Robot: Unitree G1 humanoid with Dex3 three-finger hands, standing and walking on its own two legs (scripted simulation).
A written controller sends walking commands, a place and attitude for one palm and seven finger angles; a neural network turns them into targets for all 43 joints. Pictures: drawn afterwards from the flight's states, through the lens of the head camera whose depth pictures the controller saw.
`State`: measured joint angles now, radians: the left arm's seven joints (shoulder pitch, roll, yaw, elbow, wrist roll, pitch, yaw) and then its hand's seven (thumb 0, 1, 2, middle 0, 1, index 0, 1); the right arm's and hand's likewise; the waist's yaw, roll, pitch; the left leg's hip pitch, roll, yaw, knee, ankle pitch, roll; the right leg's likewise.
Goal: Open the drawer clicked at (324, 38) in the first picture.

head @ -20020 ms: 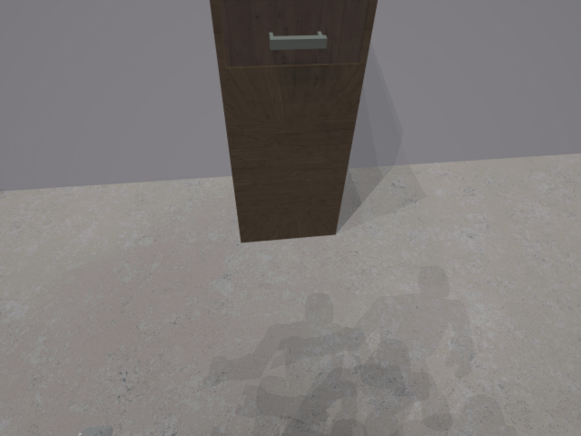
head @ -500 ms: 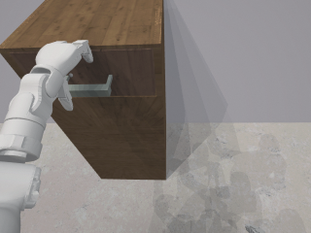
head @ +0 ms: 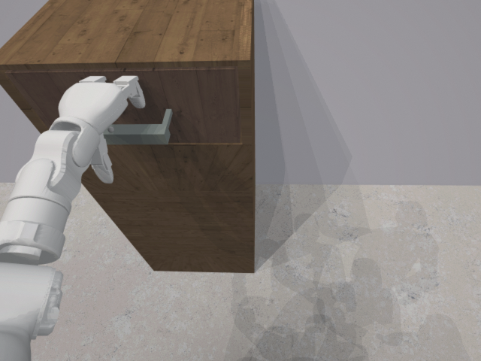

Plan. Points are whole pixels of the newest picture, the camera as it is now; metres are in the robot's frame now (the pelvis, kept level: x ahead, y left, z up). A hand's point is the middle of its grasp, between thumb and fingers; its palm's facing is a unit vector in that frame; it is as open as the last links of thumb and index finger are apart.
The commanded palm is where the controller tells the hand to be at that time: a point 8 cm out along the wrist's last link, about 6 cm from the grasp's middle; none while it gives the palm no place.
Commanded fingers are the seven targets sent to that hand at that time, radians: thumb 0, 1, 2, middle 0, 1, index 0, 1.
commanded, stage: lower the fingers behind the handle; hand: left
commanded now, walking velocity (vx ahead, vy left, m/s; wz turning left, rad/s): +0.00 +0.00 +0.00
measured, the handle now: (129, 124) +0.48 +0.23 +0.12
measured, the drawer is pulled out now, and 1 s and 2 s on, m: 0.00 0.00 0.00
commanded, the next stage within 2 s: close the thumb around the handle in 0.96 s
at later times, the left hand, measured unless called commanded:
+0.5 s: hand (124, 141) +0.44 +0.23 +0.11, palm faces +0.00 -0.01 -1.00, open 13.8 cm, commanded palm +0.43 +0.24 +0.17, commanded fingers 0.00 -0.50 0.30 -0.30 -1.20 -0.30 -1.20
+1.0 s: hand (124, 139) +0.44 +0.23 +0.12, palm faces -0.02 +0.00 -1.00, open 13.7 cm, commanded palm +0.43 +0.25 +0.16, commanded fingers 0.00 -0.50 0.30 -0.30 -1.20 -0.30 -1.20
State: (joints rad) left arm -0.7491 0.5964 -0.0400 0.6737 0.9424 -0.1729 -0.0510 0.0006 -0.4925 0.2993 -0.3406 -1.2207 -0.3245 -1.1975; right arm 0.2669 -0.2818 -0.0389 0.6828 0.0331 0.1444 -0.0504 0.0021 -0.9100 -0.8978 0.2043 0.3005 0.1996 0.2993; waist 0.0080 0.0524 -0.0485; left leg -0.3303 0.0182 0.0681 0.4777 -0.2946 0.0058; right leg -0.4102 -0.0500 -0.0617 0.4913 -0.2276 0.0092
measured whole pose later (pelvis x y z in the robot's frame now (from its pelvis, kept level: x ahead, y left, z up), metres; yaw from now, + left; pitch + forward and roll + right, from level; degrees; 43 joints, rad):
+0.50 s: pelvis -0.01 +0.00 +0.00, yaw +0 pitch +10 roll +1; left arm -0.74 0.55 -0.04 0.76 0.99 -0.17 0.06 0.00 -0.49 0.30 -0.34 -1.23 -0.32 -1.20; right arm 0.25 -0.27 -0.03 0.68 0.03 0.14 -0.05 0.00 -0.91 -0.90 0.21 0.30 0.20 0.30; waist -0.01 0.05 -0.06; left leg -0.38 0.02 0.07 0.52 -0.31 0.00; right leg -0.47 -0.05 -0.05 0.54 -0.24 0.00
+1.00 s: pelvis -0.02 -0.01 -0.01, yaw -1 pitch +10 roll +1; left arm -0.82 0.61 -0.02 0.89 1.01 -0.18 0.06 0.00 -0.49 0.30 -0.34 -1.23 -0.34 -1.23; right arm 0.30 -0.29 -0.03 0.68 0.04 0.12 -0.08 0.00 -0.91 -0.90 0.21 0.30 0.20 0.30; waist -0.05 0.04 -0.06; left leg -0.42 0.03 0.08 0.54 -0.29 -0.01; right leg -0.51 -0.04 -0.05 0.56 -0.22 -0.01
